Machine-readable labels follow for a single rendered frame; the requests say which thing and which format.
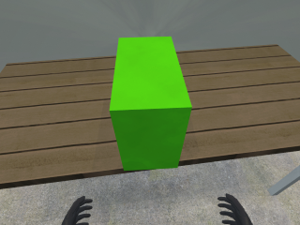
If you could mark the carton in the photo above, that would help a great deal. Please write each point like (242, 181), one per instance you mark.
(150, 105)

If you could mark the table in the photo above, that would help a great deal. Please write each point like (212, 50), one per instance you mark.
(55, 121)

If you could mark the right robot hand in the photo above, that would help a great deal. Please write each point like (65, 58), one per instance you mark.
(238, 212)

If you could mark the left robot hand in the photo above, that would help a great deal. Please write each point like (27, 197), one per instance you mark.
(72, 216)

